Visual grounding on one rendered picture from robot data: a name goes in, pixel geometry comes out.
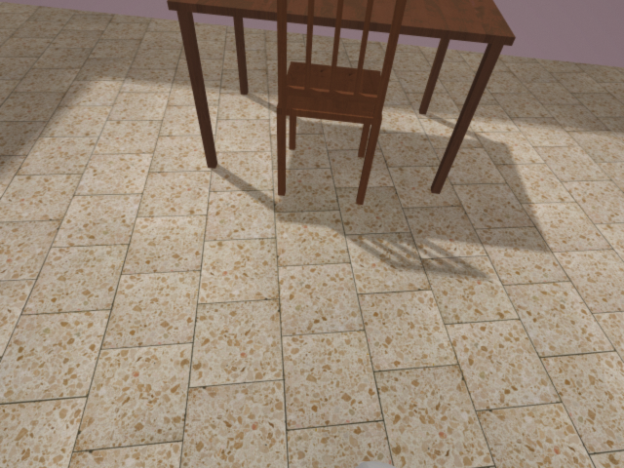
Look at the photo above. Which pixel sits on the table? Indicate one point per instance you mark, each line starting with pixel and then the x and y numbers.
pixel 464 20

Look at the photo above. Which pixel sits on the chair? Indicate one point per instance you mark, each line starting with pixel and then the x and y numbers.
pixel 331 92

